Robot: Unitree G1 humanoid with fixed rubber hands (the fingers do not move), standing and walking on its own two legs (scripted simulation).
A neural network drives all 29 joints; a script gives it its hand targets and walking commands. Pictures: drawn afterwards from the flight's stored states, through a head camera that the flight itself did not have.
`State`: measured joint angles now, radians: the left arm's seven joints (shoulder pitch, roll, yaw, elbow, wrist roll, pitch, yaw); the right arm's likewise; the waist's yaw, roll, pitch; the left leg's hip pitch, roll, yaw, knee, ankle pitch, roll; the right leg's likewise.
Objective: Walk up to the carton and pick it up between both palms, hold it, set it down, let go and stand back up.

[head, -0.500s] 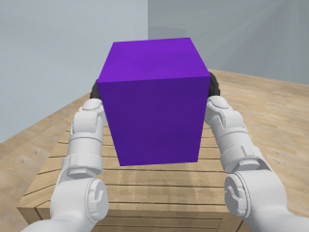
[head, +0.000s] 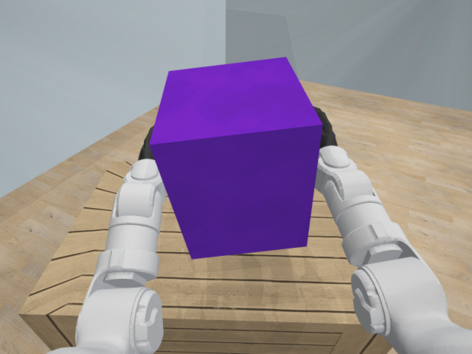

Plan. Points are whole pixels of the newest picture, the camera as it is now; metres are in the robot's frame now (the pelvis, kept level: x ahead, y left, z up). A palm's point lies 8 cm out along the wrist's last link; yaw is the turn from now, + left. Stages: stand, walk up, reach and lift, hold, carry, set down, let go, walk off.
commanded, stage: set down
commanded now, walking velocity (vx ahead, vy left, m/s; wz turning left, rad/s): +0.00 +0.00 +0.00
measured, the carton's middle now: (238, 159) +0.39 +0.02 +0.19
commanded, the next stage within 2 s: none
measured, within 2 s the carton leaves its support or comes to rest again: neither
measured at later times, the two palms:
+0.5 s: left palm (142, 179) +0.36 +0.19 +0.16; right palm (308, 159) +0.41 -0.11 +0.19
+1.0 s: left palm (149, 189) +0.37 +0.18 +0.13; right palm (302, 165) +0.44 -0.11 +0.15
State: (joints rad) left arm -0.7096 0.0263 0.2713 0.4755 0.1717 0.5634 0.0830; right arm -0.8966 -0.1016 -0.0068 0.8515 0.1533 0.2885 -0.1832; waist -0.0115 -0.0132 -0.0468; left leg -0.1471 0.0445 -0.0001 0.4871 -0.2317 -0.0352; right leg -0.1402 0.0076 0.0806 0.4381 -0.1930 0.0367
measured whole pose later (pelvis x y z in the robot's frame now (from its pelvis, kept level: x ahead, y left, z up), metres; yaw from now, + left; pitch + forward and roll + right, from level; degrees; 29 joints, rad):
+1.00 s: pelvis +0.01 +0.00 +0.00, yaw +0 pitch -1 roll -1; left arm -0.63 -0.06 0.27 0.50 0.17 0.40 0.17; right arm -0.89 -0.12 -0.07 1.01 0.15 0.08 -0.07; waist 0.08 0.03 -0.03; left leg -0.24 0.04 0.00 0.48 -0.23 -0.04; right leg -0.24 0.01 0.08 0.43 -0.19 0.04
